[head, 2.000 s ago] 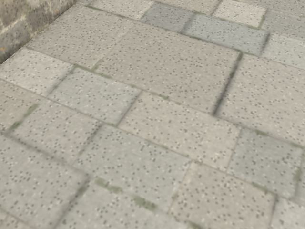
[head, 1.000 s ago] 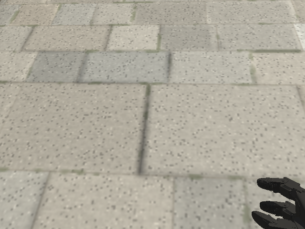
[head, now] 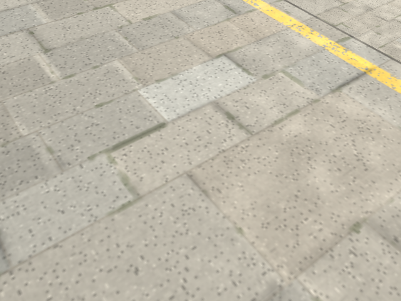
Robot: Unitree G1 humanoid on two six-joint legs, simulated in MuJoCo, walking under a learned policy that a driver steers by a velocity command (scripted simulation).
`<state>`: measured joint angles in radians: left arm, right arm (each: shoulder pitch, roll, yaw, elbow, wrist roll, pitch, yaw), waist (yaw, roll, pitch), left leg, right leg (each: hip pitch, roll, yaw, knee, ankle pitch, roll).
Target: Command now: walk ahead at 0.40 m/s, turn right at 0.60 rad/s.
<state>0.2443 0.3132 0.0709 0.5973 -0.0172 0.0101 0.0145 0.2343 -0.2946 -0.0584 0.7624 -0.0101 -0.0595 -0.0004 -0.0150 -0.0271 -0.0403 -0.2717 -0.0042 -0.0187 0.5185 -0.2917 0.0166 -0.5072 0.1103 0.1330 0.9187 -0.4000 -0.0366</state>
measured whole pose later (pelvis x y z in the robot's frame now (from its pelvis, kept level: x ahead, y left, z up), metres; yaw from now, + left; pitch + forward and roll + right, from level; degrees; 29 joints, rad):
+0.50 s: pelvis +0.21 -0.08 -0.01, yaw -19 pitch +3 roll +0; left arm 0.10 0.31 0.06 0.57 -0.01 -0.03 -0.03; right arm 0.29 -0.32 -0.04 0.77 0.01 -0.07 -0.01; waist -0.05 0.01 0.09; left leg -0.38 0.07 -0.02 1.26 -0.48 -0.05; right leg -0.45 0.08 -0.01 0.56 -0.15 -0.07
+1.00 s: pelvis +0.35 -0.08 +0.00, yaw -9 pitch +3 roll -2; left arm 0.09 0.31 0.07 0.77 0.00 0.02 0.03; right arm 0.22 -0.30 -0.05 0.66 0.00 -0.01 0.00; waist -0.02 -0.02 0.05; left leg -0.37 -0.02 -0.03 0.54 -0.22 0.05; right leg -0.45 0.05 0.03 1.07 -0.53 0.03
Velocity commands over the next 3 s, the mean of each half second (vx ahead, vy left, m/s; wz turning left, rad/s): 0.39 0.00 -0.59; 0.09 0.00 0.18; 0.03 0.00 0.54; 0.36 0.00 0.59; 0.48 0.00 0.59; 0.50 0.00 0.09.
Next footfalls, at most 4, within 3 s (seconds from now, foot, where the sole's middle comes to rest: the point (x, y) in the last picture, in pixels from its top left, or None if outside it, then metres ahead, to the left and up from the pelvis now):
0.38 right None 0.30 -0.19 -0.77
0.88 left None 0.44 0.00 -0.77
1.34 right None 0.42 -0.24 -0.77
1.82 left None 0.47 0.08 -0.77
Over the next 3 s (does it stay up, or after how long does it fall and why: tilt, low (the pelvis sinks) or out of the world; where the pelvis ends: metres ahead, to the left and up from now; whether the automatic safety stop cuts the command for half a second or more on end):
stays up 0.90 0.36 0.01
